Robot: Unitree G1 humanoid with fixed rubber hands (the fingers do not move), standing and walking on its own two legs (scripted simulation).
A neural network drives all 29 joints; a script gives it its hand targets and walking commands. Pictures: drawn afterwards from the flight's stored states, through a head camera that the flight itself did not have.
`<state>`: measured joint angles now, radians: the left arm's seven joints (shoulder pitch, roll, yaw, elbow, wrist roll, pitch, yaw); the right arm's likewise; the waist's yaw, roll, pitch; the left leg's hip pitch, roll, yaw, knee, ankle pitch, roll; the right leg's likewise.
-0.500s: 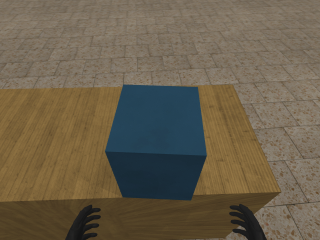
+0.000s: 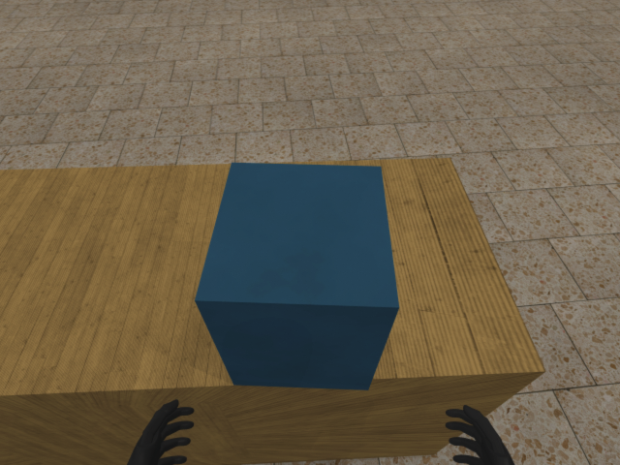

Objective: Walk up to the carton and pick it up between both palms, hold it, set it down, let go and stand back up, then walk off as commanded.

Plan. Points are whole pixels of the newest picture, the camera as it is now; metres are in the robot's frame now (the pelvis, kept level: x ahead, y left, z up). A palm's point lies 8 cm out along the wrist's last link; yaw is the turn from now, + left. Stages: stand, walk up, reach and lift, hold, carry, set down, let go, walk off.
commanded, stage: let go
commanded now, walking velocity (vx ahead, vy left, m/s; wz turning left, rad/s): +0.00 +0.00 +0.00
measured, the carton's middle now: (303, 281) +0.36 +0.03 +0.02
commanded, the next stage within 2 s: stand in 0.28 s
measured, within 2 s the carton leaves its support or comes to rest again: neither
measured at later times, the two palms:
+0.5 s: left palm out of the picture +0.10 +0.29 -0.10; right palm out of the picture +0.10 -0.28 -0.11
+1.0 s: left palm out of the picture +0.00 +0.32 -0.12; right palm out of the picture +0.07 -0.28 -0.12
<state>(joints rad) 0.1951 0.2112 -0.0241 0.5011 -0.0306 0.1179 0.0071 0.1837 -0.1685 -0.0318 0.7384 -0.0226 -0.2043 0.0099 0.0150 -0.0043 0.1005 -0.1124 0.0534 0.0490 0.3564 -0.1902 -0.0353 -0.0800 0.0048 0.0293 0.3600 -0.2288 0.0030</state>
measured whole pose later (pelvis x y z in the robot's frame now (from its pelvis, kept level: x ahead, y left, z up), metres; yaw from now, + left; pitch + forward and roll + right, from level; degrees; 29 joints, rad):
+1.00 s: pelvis -0.02 +0.02 +0.00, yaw +4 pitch -3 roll +0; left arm 0.23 0.36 -0.01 1.05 0.02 -0.01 -0.01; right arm 0.15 -0.37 0.02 1.11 -0.02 -0.02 0.02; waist 0.01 0.00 0.02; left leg -0.17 0.01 0.00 0.39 -0.17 0.00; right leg -0.11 -0.05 -0.03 0.37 -0.22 0.04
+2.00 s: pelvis -0.06 -0.01 -0.02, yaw +3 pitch -2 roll +0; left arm 0.14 0.41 0.07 0.87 0.00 0.05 -0.01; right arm 0.09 -0.38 -0.04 0.81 -0.02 0.05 0.00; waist 0.00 0.02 0.19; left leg -0.36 0.04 -0.01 0.61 -0.21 -0.02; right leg -0.37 0.05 0.05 0.94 -0.48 -0.03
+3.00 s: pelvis -0.33 -0.03 -0.03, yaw +4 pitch -4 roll +0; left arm 0.24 0.39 0.04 0.85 0.03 0.02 -0.02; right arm 0.15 -0.43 -0.07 0.79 0.00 0.05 -0.01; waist 0.02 0.04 0.20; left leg -0.45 -0.07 -0.18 0.98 -0.51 0.01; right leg -0.27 0.05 0.06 0.74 -0.38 -0.02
